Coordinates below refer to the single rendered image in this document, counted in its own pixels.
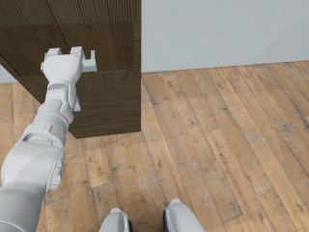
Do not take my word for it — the robot left forearm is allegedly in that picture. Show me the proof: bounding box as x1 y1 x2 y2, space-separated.
0 79 76 185

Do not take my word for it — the robot left hand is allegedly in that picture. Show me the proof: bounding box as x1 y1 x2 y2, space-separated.
43 46 86 111

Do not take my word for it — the cabinet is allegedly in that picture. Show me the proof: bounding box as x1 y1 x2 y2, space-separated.
0 0 142 139

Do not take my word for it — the drawer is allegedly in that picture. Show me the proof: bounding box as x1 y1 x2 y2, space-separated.
0 20 134 77

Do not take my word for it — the handle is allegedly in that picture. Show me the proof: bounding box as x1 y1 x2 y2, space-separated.
41 50 98 74

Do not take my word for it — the left robot upper arm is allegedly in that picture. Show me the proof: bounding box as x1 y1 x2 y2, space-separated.
0 141 66 232

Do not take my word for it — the robot left thigh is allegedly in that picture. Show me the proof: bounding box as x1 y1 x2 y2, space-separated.
99 212 129 232

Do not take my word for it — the left robot shin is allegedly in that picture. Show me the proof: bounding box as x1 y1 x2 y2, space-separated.
110 208 123 214

